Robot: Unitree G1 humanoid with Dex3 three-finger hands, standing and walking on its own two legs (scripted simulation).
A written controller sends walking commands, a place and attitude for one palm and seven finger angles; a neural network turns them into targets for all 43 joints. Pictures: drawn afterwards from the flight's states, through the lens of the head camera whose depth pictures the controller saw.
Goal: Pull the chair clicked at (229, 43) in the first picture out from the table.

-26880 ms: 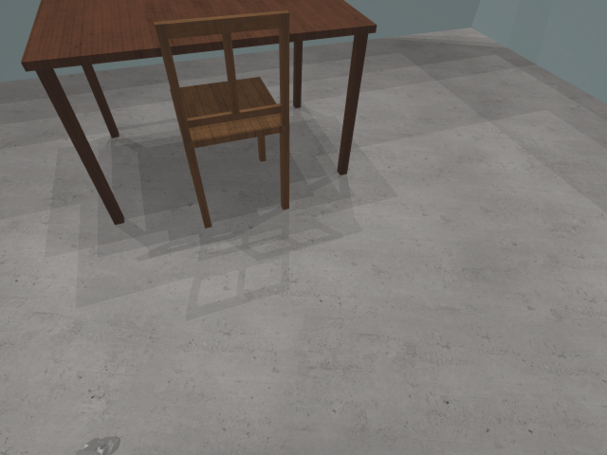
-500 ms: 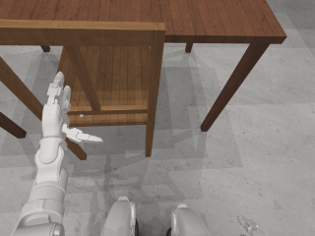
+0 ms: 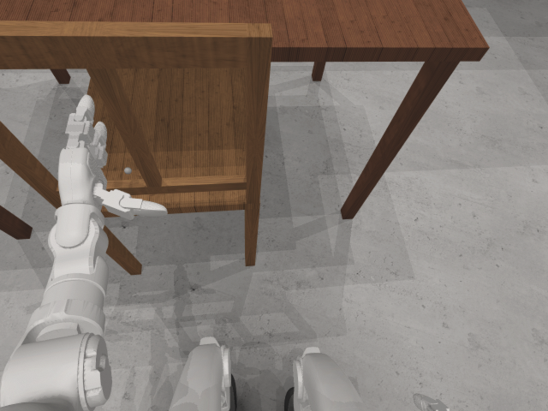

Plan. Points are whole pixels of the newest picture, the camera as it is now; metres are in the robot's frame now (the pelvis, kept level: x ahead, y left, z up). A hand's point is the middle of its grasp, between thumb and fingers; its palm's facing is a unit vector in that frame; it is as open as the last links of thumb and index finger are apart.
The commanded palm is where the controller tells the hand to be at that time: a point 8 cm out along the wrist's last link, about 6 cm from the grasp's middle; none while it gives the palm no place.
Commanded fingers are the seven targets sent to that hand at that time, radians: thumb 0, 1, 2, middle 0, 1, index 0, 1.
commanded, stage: push the fingers through the gap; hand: left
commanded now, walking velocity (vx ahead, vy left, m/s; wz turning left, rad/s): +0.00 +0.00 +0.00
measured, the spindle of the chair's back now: (133, 136) +0.51 +0.21 +0.03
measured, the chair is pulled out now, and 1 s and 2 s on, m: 0.00 0.00 0.01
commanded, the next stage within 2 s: hook a spindle and tug to test in 0.60 s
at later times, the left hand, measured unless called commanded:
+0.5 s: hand (128, 158) +0.47 +0.21 +0.03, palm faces +0.12 -0.99 -0.04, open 16.9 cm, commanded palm +0.44 +0.24 +0.03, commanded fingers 0.00 -0.50 0.30 -0.06 -0.08 -0.06 -0.08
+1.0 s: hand (130, 158) +0.47 +0.21 +0.03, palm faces +0.10 -0.99 -0.02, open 15.9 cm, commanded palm +0.45 +0.24 +0.03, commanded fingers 0.00 -0.44 0.32 -0.34 -0.96 -0.34 -0.96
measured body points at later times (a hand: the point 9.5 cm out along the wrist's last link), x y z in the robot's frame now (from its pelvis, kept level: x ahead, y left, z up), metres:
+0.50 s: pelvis +0.01 +0.00 +0.00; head +0.15 +0.02 +0.43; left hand +0.46 +0.26 +0.04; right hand +0.05 -0.26 -0.12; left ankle +0.06 +0.09 -0.61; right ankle +0.01 -0.11 -0.61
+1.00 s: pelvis +0.00 +0.01 +0.00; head +0.15 +0.04 +0.43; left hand +0.46 +0.26 +0.03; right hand +0.06 -0.26 -0.12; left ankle +0.06 +0.09 -0.61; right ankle +0.01 -0.11 -0.61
